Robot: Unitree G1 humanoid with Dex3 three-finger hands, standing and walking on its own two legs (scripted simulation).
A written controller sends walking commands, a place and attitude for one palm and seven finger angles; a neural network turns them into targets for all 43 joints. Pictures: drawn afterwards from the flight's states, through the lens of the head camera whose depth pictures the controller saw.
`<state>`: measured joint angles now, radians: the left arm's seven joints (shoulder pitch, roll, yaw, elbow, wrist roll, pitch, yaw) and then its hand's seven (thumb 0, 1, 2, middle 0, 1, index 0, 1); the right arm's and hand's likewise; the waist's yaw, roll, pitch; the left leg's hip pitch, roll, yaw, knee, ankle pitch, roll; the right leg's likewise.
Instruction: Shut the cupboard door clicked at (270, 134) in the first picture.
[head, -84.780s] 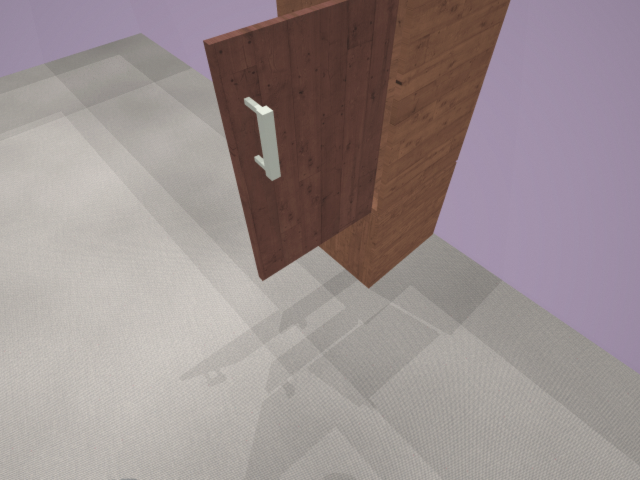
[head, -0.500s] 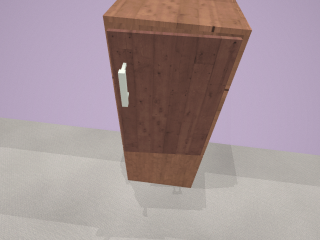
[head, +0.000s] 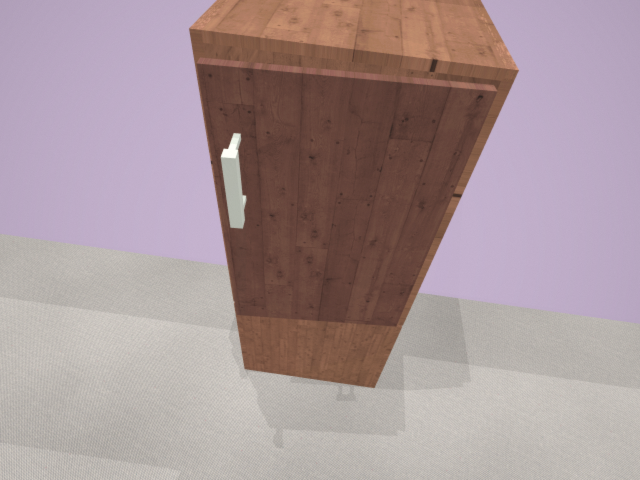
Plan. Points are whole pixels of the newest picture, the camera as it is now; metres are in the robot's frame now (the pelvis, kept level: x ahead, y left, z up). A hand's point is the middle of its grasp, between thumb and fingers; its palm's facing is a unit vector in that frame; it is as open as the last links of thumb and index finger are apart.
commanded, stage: shuffle to correct the standing spot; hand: left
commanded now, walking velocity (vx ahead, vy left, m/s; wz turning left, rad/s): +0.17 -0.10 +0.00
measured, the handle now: (236, 182) +0.50 +0.17 +0.10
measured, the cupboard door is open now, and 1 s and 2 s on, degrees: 5 5 5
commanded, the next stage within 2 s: come to a stop and stand still in 0.08 s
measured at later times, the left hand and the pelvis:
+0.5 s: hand out of the picture +0.09 +0.15 -0.18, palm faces +0.05 -0.98 -0.18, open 7.3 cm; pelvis +0.08 -0.02 +0.00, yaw +0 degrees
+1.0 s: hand out of the picture +0.05 +0.12 -0.17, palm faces +0.05 -0.98 -0.18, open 7.3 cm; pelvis +0.03 -0.05 +0.01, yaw +1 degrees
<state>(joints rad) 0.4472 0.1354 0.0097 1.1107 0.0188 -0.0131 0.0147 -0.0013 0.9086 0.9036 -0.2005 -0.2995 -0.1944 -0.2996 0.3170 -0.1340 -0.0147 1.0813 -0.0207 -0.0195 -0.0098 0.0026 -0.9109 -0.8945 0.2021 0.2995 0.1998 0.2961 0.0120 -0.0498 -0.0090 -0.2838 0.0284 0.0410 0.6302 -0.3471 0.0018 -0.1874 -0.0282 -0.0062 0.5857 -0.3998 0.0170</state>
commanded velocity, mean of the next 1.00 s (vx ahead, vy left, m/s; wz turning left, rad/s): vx -0.04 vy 0.00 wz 0.02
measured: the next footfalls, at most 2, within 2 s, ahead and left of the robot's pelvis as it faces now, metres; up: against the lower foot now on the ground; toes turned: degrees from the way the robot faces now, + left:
right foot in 0.20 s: +0.08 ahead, -0.12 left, +0.00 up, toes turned +2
left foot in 0.44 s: +0.13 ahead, +0.07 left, +0.00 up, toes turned +3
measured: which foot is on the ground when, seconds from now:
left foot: down 0.00-0.20, up 0.22-0.42, down 0.44-1.00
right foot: down 0.00-0.02, up 0.04-0.18, down 0.20-1.00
